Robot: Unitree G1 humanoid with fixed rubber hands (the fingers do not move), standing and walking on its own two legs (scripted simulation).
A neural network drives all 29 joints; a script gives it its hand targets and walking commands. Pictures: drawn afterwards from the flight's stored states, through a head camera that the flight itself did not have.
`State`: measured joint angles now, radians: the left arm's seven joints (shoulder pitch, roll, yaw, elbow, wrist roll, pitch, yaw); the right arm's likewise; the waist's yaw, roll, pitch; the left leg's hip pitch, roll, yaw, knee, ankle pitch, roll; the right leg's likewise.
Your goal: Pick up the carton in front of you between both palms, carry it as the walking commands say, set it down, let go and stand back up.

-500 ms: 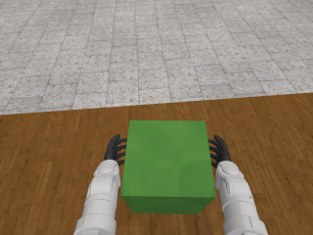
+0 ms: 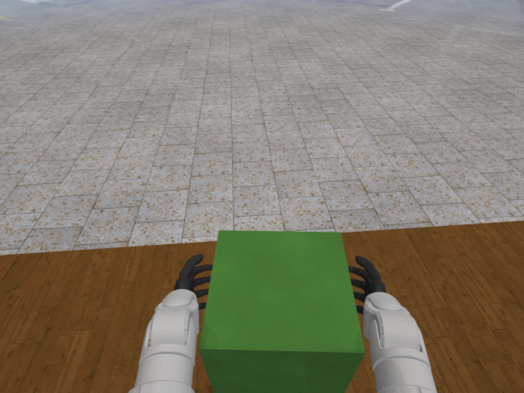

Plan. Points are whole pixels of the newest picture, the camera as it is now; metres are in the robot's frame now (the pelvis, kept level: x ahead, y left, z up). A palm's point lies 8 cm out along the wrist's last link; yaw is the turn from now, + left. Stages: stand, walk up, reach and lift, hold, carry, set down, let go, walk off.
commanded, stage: reach and lift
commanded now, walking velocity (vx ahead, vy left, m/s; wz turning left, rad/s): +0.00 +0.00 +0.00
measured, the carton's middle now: (278, 321) +0.30 +0.00 -0.05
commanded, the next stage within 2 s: hold in 0.80 s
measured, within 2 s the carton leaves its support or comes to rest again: neither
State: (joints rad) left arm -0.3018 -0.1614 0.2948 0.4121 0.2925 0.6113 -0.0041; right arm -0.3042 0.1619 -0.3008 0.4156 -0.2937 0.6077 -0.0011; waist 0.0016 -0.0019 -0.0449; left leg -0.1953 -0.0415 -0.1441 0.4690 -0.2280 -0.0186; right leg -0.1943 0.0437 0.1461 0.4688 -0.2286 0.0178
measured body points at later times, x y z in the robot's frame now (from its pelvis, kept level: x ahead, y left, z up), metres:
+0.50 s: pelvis +0.01 +0.00 +0.00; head -0.02 +0.00 +0.45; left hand +0.31 +0.15 +0.03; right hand +0.31 -0.15 +0.03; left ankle +0.02 +0.13 -0.74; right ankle +0.02 -0.13 -0.74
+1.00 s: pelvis +0.01 +0.00 +0.01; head -0.04 +0.00 +0.45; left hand +0.31 +0.15 +0.05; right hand +0.31 -0.15 +0.05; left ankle +0.02 +0.13 -0.74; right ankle +0.02 -0.13 -0.74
